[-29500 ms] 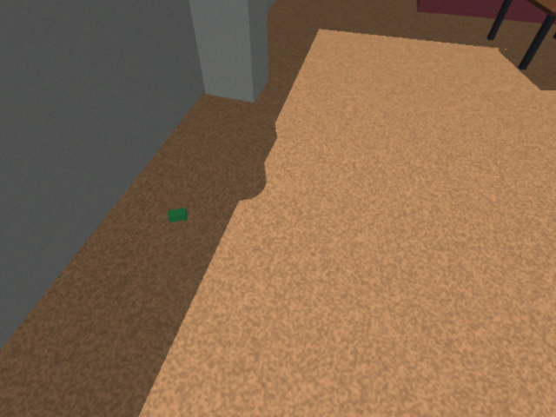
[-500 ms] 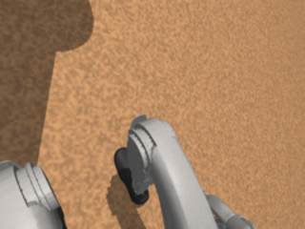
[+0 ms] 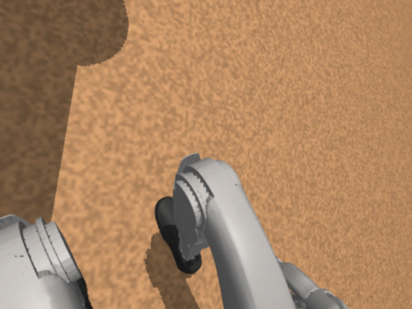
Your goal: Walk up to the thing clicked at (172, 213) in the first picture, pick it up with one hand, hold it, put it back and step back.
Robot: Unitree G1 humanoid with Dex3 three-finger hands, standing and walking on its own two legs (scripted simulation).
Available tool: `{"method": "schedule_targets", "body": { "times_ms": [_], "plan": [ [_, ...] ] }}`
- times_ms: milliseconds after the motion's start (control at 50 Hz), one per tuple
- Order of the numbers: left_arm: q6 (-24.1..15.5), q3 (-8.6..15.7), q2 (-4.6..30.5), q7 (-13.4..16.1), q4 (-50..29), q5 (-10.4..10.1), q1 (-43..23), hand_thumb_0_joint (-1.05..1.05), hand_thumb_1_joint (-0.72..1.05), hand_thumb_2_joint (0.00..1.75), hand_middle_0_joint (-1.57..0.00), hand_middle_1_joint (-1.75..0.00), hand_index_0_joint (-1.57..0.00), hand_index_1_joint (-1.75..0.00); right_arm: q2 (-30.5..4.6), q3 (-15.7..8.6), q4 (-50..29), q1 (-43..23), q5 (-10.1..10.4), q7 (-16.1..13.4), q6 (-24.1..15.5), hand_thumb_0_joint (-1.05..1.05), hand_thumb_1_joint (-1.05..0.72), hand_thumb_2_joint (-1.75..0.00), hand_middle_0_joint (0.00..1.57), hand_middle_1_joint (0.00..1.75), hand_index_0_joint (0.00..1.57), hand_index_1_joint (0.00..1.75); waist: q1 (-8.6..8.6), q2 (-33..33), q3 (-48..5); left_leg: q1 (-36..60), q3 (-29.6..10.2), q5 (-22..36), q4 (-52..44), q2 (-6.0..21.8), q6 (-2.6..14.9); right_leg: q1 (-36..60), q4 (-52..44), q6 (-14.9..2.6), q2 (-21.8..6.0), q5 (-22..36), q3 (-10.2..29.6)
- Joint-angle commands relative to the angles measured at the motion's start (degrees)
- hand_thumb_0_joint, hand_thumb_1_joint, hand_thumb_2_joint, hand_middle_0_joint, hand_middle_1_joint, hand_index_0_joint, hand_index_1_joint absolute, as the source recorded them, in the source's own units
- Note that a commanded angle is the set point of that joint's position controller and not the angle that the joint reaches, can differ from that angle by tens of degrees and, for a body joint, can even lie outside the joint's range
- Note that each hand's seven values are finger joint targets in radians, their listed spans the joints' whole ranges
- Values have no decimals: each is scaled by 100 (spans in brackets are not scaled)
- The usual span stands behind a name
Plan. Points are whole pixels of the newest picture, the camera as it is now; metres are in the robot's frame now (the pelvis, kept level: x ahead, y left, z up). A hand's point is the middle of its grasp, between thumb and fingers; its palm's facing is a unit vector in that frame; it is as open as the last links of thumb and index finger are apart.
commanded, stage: open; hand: left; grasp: from above
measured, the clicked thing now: out of the picture +0.46 +0.35 -0.29
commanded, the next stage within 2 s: withdraw in 0.06 s
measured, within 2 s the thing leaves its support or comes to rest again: neither
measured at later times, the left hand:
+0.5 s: hand out of the picture +0.49 +0.37 -0.17, palm faces -0.24 -0.08 -0.97, open 13.6 cm
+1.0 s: hand out of the picture +0.43 +0.36 -0.14, palm faces -0.49 -0.13 -0.86, open 13.4 cm
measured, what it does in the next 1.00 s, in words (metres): stands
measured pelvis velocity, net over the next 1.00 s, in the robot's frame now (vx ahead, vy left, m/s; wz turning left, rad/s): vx -0.01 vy -0.01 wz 0.10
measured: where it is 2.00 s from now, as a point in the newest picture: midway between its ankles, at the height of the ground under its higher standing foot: (135, 277)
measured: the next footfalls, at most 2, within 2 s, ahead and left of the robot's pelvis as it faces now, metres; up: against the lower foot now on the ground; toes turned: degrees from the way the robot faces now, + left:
none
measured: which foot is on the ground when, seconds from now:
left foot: down 0.00-1.00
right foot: down 0.00-1.00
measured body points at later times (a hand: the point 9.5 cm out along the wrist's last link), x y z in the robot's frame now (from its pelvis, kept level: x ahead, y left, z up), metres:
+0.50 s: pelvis +0.01 +0.00 +0.01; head +0.26 +0.13 +0.35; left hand +0.50 +0.37 -0.11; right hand +0.08 -0.26 -0.05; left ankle +0.06 +0.13 -0.27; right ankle +0.12 -0.12 -0.27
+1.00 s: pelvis -0.01 -0.01 +0.03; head +0.22 +0.11 +0.39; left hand +0.45 +0.36 -0.09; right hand +0.08 -0.29 -0.05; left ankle +0.06 +0.13 -0.27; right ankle +0.12 -0.12 -0.27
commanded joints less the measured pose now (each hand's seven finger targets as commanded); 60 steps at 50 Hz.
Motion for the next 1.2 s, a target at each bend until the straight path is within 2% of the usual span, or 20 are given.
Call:
{"method": "schedule_targets", "body": {
  "times_ms": [0, 100, 240, 320, 360, 400, 480, 560, 640, 720, 800, 860, 940, 960, 1000, 1020, 1080, 1120, 1160, 1180],
  "plan": [
    [-59, 44, 1378, 290, -783, -50, -1461, 0, -34, 83, -20, -87, -21, -86, -1956, -652, 84, 1048, 35, -59, 22, 0, -89, -90, 20, 30, 20, 30, -284, 3413, -3836, 2993, 629, 1355, -1502, 169, 44, 1987, -1066, -504, 183, 1417, -680],
    [-25, 8, 1219, 311, -454, 9, -1249, 0, -38, 86, -16, -91, -17, -89, -1888, -591, 146, 1131, 38, -45, -6, 0, -89, -90, 20, 30, 20, 30, -370, 3160, -3552, 2887, 627, 1480, -1417, 172, 55, 1874, -1039, -491, 177, 1508, -682],
    [22, 181, 1536, 353, -1370, -16, -1855, 0, -40, 88, -17, -90, -18, -89, -1952, -738, 89, 1180, 62, -46, -34, 0, -90, -90, 20, 30, 20, 30, -244, 3828, -4279, 3443, 616, 1599, -1579, 192, -16, 1967, -997, -523, 135, 1605, -662],
    [295, 280, 1395, 399, -1597, -104, -1717, 0, -42, 90, -15, -91, -16, -90, -1855, -884, 93, 1189, 110, 26, -84, 0, -90, -90, 20, 30, 20, 30, -61, 4087, -4599, 3634, 695, 1722, -1649, 186, -36, 1928, -984, -529, 130, 1737, -615],
    [484, 450, 1387, 396, -2082, -219, -1693, 0, -43, 91, -15, -91, -15, -91, -1814, -1038, 43, 1180, 173, 81, -78, 0, -90, -90, 20, 30, 20, 30, 213, 4440, -4994, 3752, 777, 1888, -1759, 152, -66, 1876, -982, -566, 105, 1839, -568],
    [727, 459, 1242, 293, -2423, -371, -1712, 0, -44, 91, -14, -91, -15, -90, -1715, -1155, 45, 1205, 244, 147, -20, 0, -90, -90, 20, 30, 20, 30, 345, 4584, -5276, 3710, 898, 1906, -1827, 130, -38, 1892, -1059, -578, 112, 1861, -486],
    [1245, 148, 478, -302, -2644, -692, -1499, 0, -46, 94, -12, -94, -12, -93, -1534, -1413, 100, 1331, 472, 238, 182, 0, -90, -90, 20, 30, 20, 30, 469, 4134, -5341, 3270, 1054, 1733, -1987, 70, 65, 1842, -1263, -584, 124, 1755, -309],
    [1505, -389, -301, -1339, -2275, -1067, -1249, 0, -49, 96, -10, -98, -10, -97, -1492, -1638, 121, 1548, 686, 192, 488, 0, -90, -90, 20, 30, 20, 30, 229, 2868, -4729, 2741, 999, 1220, -2290, 24, 201, 2037, -1637, -555, 115, 1336, -206],
    [1395, -583, -530, -2291, -2559, -1232, -1115, 0, -47, 96, -12, -96, -12, -96, -1556, -1715, -9, 1648, 800, -52, 826, 0, -90, -90, 20, 30, 20, 30, 307, 2285, -4179, 2525, 1014, 970, -2512, -107, 214, 2176, -1979, -645, -13, 938, -102],
    [1010, -394, -289, -2621, -3126, -1275, -1146, 0, -39, 91, -17, -91, -17, -91, -1459, -1707, -139, 1642, 836, -333, 1043, 0, -89, -90, 20, 30, 20, 30, 422, 2085, -4478, 2698, 1076, 1226, -2429, -176, 172, 2359, -2047, -679, -74, 971, -13],
    [447, -159, -10, -2441, -3196, -1112, -1302, 0, -37, 89, -20, -87, -20, -87, -1316, -1587, -133, 1596, 811, -480, 1146, 0, -90, -90, 20, 30, 20, 30, 456, 1913, -4608, 2479, 1154, 1207, -2185, -191, 216, 2400, -2031, -626, -102, 948, 68],
    [70, -111, 107, -2037, -3008, -826, -1459, 0, -39, 90, -18, -88, -18, -88, -1207, -1489, -42, 1467, 729, -546, 1176, 0, -90, -90, 20, 30, 20, 30, 526, 2276, -4679, 2626, 1234, 1019, -2151, -159, 210, 2237, -1944, -604, -63, 785, 98],
    [-107, -161, 155, -1388, -2706, -430, -2064, 0, -41, 91, -15, -91, -16, -90, -1328, -1424, 79, 1368, 601, -564, 1154, 0, -89, -90, 20, 30, 20, 30, 391, 3052, -4532, 3110, 1132, 661, -2281, -148, 110, 1423, -1710, -685, -53, 461, -92],
    [-121, -147, 242, -1213, -2847, -370, -2349, 0, -41, 91, -15, -91, -16, -90, -1289, -1392, 99, 1349, 565, -556, 1134, 0, -89, -89, 20, 30, 20, 30, 391, 3363, -4762, 3315, 1115, 642, -2346, -125, 91, 1454, -1614, -668, -45, 503, -105],
    [-31, -82, 338, -916, -2692, -254, -2637, 0, -41, 90, -16, -90, -16, -89, -1340, -1425, 148, 1381, 521, -554, 1081, 0, -89, -89, 20, 30, 20, 30, 301, 3519, -4939, 3494, 1068, 594, -2384, -116, 84, 1375, -1503, -646, -59, 571, -173],
    [44, -35, 410, -791, -2704, -231, -2758, 0, -40, 89, -17, -90, -17, -88, -1352, -1441, 161, 1348, 500, -556, 1064, 0, -89, -89, 20, 30, 20, 30, 365, 3640, -5069, 3555, 1078, 577, -2408, -106, 76, 1341, -1460, -645, -64, 602, -162],
    [323, -26, 351, -599, -2464, -156, -2926, 0, -38, 87, -19, -87, -19, -86, -1439, -1500, 227, 1442, 483, -564, 941, 0, -90, -90, 20, 30, 20, 30, 201, 3744, -5041, 3617, 1034, 674, -2409, -103, 61, 1110, -1362, -630, -127, 783, -240],
    [512, 32, 467, -592, -2390, -122, -3089, 0, -34, 84, -23, -83, -23, -82, -1460, -1513, 236, 1495, 517, -545, 883, 0, -90, -90, 20, 30, 20, 30, 242, 3900, -5329, 3701, 1063, 945, -2365, -96, 66, 1066, -1275, -624, -149, 1031, -206],
    [694, 6, 460, -661, -2144, -137, -2712, 0, -30, 81, -26, -80, -26, -79, -1433, -1503, 168, 1567, 559, -513, 856, 0, -90, -90, 20, 30, 20, 30, 278, 3775, -5406, 3614, 1095, 1184, -2302, -100, 92, 1197, -1281, -626, -138, 1209, -176],
    [808, 37, 538, -706, -2070, -131, -2389, 0, -22, 89, -26, -72, -23, -72, -1410, -1506, 151, 1590, 592, -503, 869, 0, -88, -89, 20, 30, 20, 30, 421, 3718, -5535, 3590, 1152, 1315, -2306, -125, 118, 1410, -1362, -626, -138, 1311, -134]
  ]
}}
